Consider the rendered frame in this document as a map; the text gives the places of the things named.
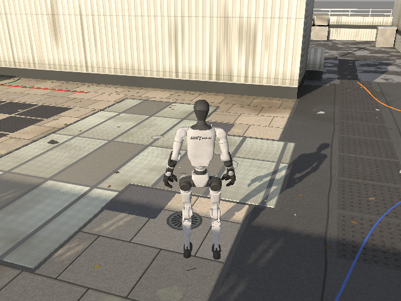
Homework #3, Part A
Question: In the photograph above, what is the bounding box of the robot left hand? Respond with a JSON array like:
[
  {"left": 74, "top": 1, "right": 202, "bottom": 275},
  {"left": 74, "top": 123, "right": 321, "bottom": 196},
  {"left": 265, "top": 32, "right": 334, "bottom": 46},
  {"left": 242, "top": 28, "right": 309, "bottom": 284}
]
[{"left": 163, "top": 174, "right": 177, "bottom": 188}]

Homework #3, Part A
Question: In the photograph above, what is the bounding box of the robot right upper arm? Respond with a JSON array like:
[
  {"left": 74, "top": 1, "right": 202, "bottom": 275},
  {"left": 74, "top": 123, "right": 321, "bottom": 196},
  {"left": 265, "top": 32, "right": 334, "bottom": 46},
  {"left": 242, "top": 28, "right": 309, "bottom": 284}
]
[{"left": 214, "top": 127, "right": 230, "bottom": 162}]

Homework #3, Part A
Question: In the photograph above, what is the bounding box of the humanoid robot head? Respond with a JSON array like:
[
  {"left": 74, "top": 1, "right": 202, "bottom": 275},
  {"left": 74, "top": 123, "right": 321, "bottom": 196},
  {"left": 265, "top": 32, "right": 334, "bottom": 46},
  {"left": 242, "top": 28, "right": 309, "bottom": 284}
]
[{"left": 190, "top": 100, "right": 212, "bottom": 130}]

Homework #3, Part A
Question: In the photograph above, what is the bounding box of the robot left thigh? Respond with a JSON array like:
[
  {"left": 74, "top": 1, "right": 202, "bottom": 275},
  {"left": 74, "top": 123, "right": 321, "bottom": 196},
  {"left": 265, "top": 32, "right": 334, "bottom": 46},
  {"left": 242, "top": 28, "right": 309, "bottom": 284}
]
[{"left": 179, "top": 175, "right": 193, "bottom": 219}]

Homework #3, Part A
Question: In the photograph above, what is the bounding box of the right robot forearm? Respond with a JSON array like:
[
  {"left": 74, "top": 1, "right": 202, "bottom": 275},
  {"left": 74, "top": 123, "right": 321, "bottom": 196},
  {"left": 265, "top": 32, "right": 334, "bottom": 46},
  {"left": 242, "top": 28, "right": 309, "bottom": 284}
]
[{"left": 224, "top": 152, "right": 235, "bottom": 176}]

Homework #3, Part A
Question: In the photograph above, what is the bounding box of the left robot forearm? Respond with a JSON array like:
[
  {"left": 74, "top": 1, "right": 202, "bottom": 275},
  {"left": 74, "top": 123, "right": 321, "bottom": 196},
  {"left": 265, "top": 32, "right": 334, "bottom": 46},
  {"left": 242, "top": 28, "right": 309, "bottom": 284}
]
[{"left": 165, "top": 151, "right": 177, "bottom": 176}]

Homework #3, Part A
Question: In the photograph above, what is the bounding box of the robot left upper arm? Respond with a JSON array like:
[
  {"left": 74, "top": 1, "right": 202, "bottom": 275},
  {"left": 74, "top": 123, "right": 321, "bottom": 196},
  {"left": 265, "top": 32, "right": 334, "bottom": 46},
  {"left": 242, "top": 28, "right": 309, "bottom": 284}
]
[{"left": 171, "top": 127, "right": 188, "bottom": 161}]

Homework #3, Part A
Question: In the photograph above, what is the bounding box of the robot right hand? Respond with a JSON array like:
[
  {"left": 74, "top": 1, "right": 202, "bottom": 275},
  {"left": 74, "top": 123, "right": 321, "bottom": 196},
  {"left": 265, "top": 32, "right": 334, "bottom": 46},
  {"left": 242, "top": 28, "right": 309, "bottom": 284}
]
[{"left": 221, "top": 173, "right": 236, "bottom": 186}]

